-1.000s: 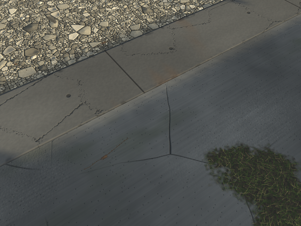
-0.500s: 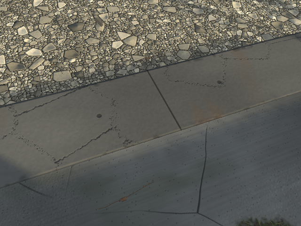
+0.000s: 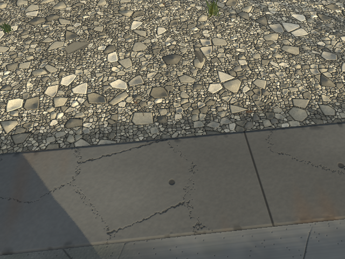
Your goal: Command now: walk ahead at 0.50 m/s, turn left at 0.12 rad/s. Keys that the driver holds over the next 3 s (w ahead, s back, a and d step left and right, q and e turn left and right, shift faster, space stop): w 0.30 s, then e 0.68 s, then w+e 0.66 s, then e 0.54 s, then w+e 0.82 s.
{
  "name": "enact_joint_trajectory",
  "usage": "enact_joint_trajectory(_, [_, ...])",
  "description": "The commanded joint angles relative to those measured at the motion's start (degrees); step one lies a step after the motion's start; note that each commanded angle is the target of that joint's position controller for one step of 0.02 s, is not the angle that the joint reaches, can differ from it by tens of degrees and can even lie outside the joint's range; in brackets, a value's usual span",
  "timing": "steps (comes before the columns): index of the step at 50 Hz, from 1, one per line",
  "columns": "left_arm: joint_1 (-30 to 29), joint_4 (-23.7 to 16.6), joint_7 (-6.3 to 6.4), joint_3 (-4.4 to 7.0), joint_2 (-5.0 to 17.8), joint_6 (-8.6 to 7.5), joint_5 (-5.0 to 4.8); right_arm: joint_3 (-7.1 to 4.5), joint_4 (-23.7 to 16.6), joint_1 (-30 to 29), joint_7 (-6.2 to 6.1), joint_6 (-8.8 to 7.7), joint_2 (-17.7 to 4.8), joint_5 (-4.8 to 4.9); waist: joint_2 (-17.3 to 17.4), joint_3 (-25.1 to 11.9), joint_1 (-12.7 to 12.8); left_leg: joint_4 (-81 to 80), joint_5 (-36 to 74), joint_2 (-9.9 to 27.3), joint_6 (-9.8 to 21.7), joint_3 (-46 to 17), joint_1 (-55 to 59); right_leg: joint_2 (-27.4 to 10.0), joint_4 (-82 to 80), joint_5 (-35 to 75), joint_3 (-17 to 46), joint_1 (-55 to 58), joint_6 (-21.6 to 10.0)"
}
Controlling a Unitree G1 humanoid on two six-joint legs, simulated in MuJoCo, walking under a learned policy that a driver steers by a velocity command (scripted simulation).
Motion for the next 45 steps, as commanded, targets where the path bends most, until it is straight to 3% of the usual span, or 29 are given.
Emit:
enact_joint_trajectory(1, [-0.8,-2.5,-0.13,1.65,8.2,-0.82,-0.19,0.6,-4.8,-5.8,0.32,-0.86,-1.4,0.42,-8.3,1.9,-0.5,-9.1,4.4,0.0,-0.5,3.9,4.0,-12.9,-6.7,14.6,7.0,-3.8,-7.6])
enact_joint_trajectory(4, [1.5,-1.2,-0.04,1.96,9.4,-0.39,-0.04,0.4,-5.6,-7.9,-0.21,-1.08,-2.7,0.62,-8.3,1.9,-0.1,-13.4,2.9,-0.8,0.9,4.9,6.6,-15.3,-4.3,18.0,7.8,-0.3,-6.9])
enact_joint_trajectory(6, [1.3,-0.6,0.18,2.1,10.0,0.14,0.04,0.07,-5.3,-6.1,-0.66,-1.39,-3.4,0.33,-8.2,1.5,-1.5,-16.6,-0.1,-2.2,2.4,5.5,10.6,-16.1,-0.2,23.0,7.6,1.7,-6.2])
enact_joint_trajectory(7, [1.0,-0.3,0.29,2.04,10.0,0.42,-0.14,-0.31,-3.7,-1.6,-0.99,-1.75,-3.7,-0.04,-6.9,-0.3,-3.8,-20.2,0.2,-3.7,3.3,6.2,17.0,-14.9,5.8,28.9,6.0,1.5,-5.3])
enact_joint_trajectory(8, [1.7,-0.1,0.35,1.55,8.6,0.58,-0.16,-1.21,-0.7,6.6,-1.55,-2.38,-5.5,-0.76,-4.1,-5.1,-6.7,-22.1,-0.2,-3.7,4.8,5.1,28.1,-12.0,16.4,30.3,3.4,-1.4,-4.1])
enact_joint_trajectory(9, [0.4,-2.4,0.37,0.68,6.2,0.46,-0.19,-2.43,1.0,17.3,-2.3,-2.81,-9.8,-1.88,2.4,-12.6,-11.2,-24.2,-7.0,9.0,8.1,-8.9,41.2,-9.0,33.2,15.2,0.5,-10.8,-2.5])
enact_joint_trajectory(10, [5.6,-4.0,0.34,-0.14,1.7,0.49,-1.08,-3.88,1.6,18.9,-2.7,-2.22,-15.6,-1.1,15.5,-15.9,-8.3,-32.0,-10.8,21.9,14.3,-33.9,50.5,0.5,49.9,-18.6,-1.2,-29.1,-0.8])
enact_joint_trajectory(11, [2.0,-3.0,0.87,1.46,8.1,1.21,0.58,-3.42,1.4,16.1,-2.58,-1.7,-12.0,1.1,5.9,-10.6,-8.2,-32.8,-11.9,19.6,14.2,-33.4,45.8,-2.5,54.6,-17.8,5.0,-34.0,-1.6])
enact_joint_trajectory(12, [-1.3,-3.8,0.42,1.53,7.5,1.03,0.4,-2.41,0.8,11.4,-2.39,-1.84,-8.5,1.31,3.2,-4.5,-6.2,-33.1,-8.0,16.8,13.0,-25.2,39.8,-4.9,54.0,-12.6,5.8,-34.9,-2.0])
enact_joint_trajectory(13, [-2.5,-3.8,0.1,1.17,6.1,0.93,0.08,-1.76,0.8,8.8,-2.1,-2.24,-5.9,1.17,1.4,-2.0,-4.7,-35.0,-1.9,13.9,11.7,-19.4,34.4,-6.6,51.2,-9.0,5.6,-32.7,-1.8])
enact_joint_trajectory(15, [-1.6,-2.7,-0.41,0.99,5.0,2.14,1.04,-1.14,1.5,6.9,-2.31,-2.95,-3.7,1.37,2.5,-0.5,-2.1,-37.6,4.6,9.7,9.4,-11.9,28.7,-8.1,47.6,-6.3,4.9,-27.9,-0.5])
enact_joint_trajectory(18, [-1.2,-1.8,-0.66,0.98,3.4,3.46,0.84,-1.23,3.2,8.8,-2.66,-4.31,-4.2,1.55,0.5,-0.1,-0.6,-36.8,30.7,9.9,9.6,-3.7,27.4,-6.0,47.0,-4.1,4.9,-26.4,1.2])
enact_joint_trajectory(20, [-3.5,-2.3,-0.49,0.97,2.9,3.86,0.83,-1.25,4.1,9.5,-2.89,-4.41,-4.5,1.56,0.8,0.3,-0.5,-36.1,38.7,9.5,8.9,1.2,27.2,-5.4,44.3,-0.8,4.9,-27.5,1.8])
enact_joint_trajectory(23, [-9.0,-4.3,-0.62,0.46,2.1,3.98,0.69,-0.88,4.5,8.6,-3.42,-3.74,-3.8,1.65,2.4,1.1,-1.3,-35.1,40.1,7.3,7.5,7.1,26.4,-5.0,35.0,5.7,2.3,-25.9,1.9])
enact_joint_trajectory(26, [-13.3,-5.9,-0.84,-0.15,1.4,3.95,0.89,-1.08,5.7,10.7,-4.12,-3.05,-4.5,1.79,2.5,0.5,-3.3,-32.2,41.3,7.8,7.2,9.2,29.2,-3.9,26.7,9.0,-0.5,-23.3,1.0])
enact_joint_trajectory(29, [-12.7,-6.7,-0.81,0.21,2.6,3.83,1.33,-1.69,6.4,11.2,-4.78,-2.07,-5.6,1.75,3.0,-0.2,-3.2,-25.8,44.5,9.5,6.9,9.3,33.0,-2.5,22.7,4.3,-1.8,-21.3,-1.2])
enact_joint_trajectory(31, [-8.6,-6.0,-0.55,0.87,3.7,3.5,1.52,-2.28,6.2,10.1,-5.24,-1.37,-6.6,1.95,2.5,-2.0,-1.8,-16.7,47.3,9.8,6.2,9.4,34.1,-0.3,18.8,1.0,-2.6,-17.0,-3.3])
enact_joint_trajectory(32, [-4.0,-4.9,-0.31,1.39,4.4,2.89,1.77,-2.55,5.9,9.3,-5.29,-0.92,-7.1,2.12,0.0,-4.3,0.6,-7.6,42.7,8.2,4.6,10.8,32.5,0.5,13.0,6.4,-2.1,-11.3,-4.7])
enact_joint_trajectory(33, [0.5,-4.6,0.31,2.75,9.1,2.24,2.0,-2.73,4.6,10.2,-5.19,-0.88,-7.4,2.04,-6.4,-8.7,2.7,7.4,24.8,4.5,1.6,12.1,24.3,-7.0,11.2,29.7,7.9,-1.0,-7.9])
enact_joint_trajectory(34, [-0.4,-5.3,0.96,4.47,15.4,2.72,0.98,-1.64,2.7,14.9,-4.69,-0.45,-1.4,1.86,-17.2,-13.0,-2.0,25.9,-28.1,-7.1,-1.1,11.1,7.0,-23.0,15.5,66.5,27.4,11.7,-18.0])
enact_joint_trajectory(35, [0.8,-5.9,0.84,4.7,14.9,3.73,-1.96,-1.47,2.9,14.5,-4.53,0.68,-2.7,0.86,-11.6,-19.8,0.4,30.2,-28.5,-6.1,-1.4,0.5,4.2,-24.7,11.2,53.5,32.5,11.9,-22.5])
enact_joint_trajectory(37, [-7.9,-7.8,1.52,3.25,8.8,5.57,-1.08,-1.86,1.6,7.1,-4.5,1.18,-4.0,1.06,-4.5,-5.3,-1.3,26.6,-20.6,-2.3,-2.0,-0.7,0.4,-19.2,4.6,27.2,26.4,-2.4,-18.6])
enact_joint_trajectory(38, [-10.0,-8.0,1.71,2.74,7.0,6.07,-0.84,-2.09,1.0,5.3,-4.59,1.39,-4.5,0.74,-3.8,-2.0,-2.4,22.3,-17.8,-1.3,-2.5,-0.8,1.1,-16.0,2.8,22.2,23.9,-6.6,-15.9])
enact_joint_trajectory(39, [-10.9,-8.3,1.87,2.71,6.5,6.29,-0.74,-2.08,1.0,6.3,-4.55,2.11,-4.2,0.3,-5.3,-2.0,-3.2,19.4,-15.8,-1.1,-2.9,-0.6,3.8,-13.7,1.9,19.3,21.6,-9.5,-14.3])
enact_joint_trajectory(42, [-10.5,-8.5,1.33,3.38,8.4,5.88,-0.01,-1.74,1.2,8.0,-4.52,3.51,-2.5,0.56,-5.6,-5.1,-3.7,14.5,-14.1,-2.5,-3.6,0.0,7.0,-11.0,2.0,17.3,20.1,-10.7,-12.6])
enact_joint_trajectory(45, [-10.0,-8.9,1.21,4.01,9.8,6.26,0.22,-1.82,-0.2,5.1,-4.76,4.01,-2.8,0.79,-7.7,-5.2,-2.4,8.7,-13.2,-2.7,-4.1,-0.5,6.0,-10.1,0.6,5.1,22.7,-10.4,-11.5])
